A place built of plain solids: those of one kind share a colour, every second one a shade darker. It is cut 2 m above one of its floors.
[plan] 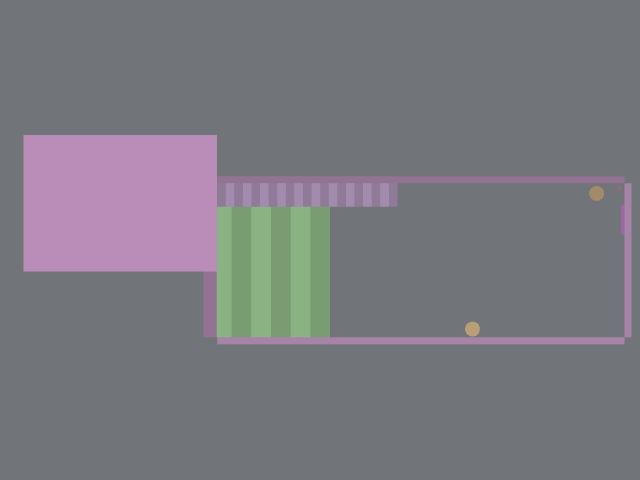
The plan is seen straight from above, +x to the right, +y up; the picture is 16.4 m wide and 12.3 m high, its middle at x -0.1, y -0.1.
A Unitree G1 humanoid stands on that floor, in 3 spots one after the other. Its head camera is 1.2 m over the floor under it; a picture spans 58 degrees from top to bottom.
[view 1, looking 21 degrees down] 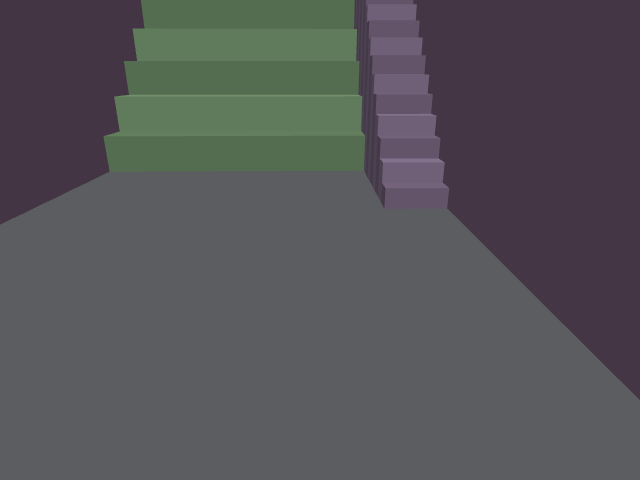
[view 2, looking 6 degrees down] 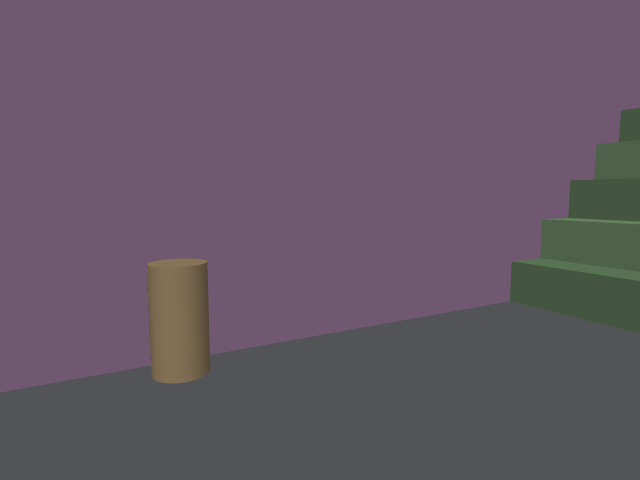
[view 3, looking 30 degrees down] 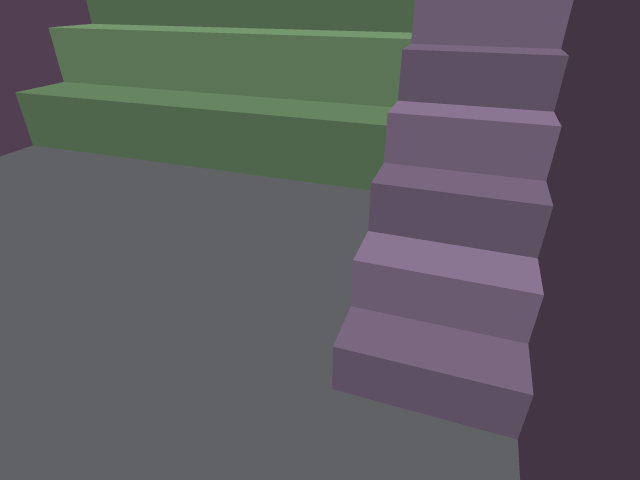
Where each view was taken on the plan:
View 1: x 5.83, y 0.07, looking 179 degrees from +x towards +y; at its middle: ground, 3.35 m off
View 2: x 4.36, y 0.56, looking -119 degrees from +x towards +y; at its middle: wall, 3.63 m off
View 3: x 2.88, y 1.05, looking -161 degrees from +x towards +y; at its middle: ground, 2.40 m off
